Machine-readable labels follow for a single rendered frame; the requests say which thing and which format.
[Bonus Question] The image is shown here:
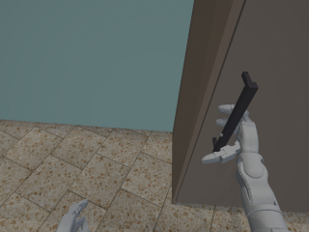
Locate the robot right forearm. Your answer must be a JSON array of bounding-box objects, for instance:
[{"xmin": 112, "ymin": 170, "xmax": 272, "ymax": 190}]
[{"xmin": 236, "ymin": 152, "xmax": 292, "ymax": 232}]

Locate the handle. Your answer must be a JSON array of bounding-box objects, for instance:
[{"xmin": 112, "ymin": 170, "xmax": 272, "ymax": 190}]
[{"xmin": 212, "ymin": 72, "xmax": 259, "ymax": 153}]

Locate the robot left hand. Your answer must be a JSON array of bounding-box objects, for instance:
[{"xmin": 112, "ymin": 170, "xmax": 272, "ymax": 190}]
[{"xmin": 55, "ymin": 199, "xmax": 91, "ymax": 232}]

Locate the robot right hand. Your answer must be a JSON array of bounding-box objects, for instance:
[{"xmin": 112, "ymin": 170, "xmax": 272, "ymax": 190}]
[{"xmin": 201, "ymin": 104, "xmax": 259, "ymax": 164}]

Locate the wardrobe door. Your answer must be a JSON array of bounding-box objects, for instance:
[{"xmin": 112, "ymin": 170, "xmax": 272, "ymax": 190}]
[{"xmin": 176, "ymin": 0, "xmax": 309, "ymax": 213}]

